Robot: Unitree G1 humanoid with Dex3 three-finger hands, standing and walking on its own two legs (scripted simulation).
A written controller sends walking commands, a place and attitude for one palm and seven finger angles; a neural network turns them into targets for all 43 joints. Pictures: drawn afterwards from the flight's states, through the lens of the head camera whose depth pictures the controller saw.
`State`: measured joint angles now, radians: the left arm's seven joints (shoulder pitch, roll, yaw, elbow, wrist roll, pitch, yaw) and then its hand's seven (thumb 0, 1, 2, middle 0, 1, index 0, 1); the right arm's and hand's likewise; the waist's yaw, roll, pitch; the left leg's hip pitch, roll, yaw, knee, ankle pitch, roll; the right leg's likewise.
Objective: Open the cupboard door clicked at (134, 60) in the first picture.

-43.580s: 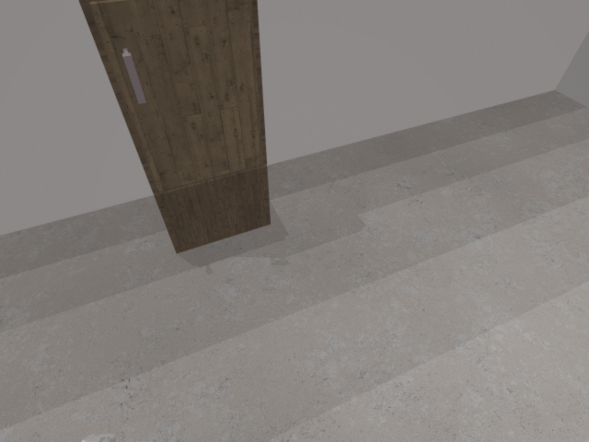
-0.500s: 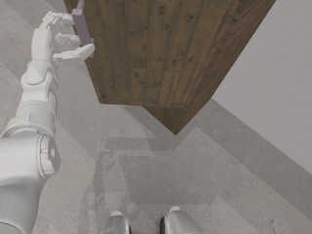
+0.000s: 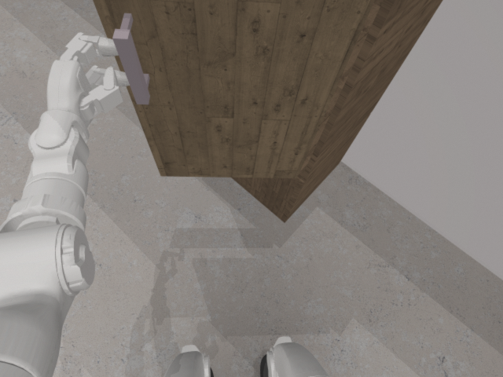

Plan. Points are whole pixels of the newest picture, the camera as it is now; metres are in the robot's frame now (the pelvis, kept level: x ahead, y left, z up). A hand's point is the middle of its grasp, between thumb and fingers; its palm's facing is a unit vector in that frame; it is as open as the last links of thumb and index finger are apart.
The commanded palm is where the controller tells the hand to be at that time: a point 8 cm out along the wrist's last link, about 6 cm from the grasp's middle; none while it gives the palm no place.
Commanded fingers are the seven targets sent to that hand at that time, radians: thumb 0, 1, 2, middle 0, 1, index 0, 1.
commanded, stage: pull the door open along its arc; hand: left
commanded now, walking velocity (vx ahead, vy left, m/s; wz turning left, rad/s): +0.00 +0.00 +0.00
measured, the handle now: (135, 62) +0.60 +0.14 +0.09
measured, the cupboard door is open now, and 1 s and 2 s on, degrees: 44 44 44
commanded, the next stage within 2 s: open thumb and fingers to let go in 0.68 s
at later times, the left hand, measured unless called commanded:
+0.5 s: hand (30, 217) +0.34 +0.24 +0.09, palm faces -0.04 -1.00 -0.03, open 4.9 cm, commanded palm +0.30 +0.29 +0.09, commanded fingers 0.00 0.90 0.90 -0.40 -1.35 -0.40 -1.35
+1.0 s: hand out of the picture +0.24 +0.28 +0.09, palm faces -0.07 -1.00 -0.02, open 6.2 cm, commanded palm +0.22 +0.33 +0.09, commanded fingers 0.00 0.06 0.54 -0.34 -1.26 -0.34 -1.26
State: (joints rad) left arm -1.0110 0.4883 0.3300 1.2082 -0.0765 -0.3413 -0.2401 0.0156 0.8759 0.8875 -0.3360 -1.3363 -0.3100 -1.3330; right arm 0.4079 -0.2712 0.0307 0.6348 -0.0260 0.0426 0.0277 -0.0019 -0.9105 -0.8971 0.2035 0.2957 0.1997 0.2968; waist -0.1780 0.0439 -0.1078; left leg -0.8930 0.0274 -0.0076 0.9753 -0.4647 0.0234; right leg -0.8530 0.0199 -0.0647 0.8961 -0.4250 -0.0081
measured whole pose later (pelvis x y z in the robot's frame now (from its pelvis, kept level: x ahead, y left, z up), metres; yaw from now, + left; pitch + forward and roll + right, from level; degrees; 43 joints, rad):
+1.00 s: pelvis -0.04 -0.01 +0.00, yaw +3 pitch +9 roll -3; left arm -0.18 0.49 0.42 0.54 -0.38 -0.25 -0.68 0.02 0.64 0.79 -0.38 -1.32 -0.38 -1.33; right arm 0.24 -0.29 0.08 0.57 0.05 -0.18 -0.10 0.01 -0.91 -0.90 0.21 0.30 0.20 0.30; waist 0.02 0.04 -0.07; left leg -0.72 0.01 -0.05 0.98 -0.42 0.01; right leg -0.66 0.00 -0.11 0.90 -0.40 -0.02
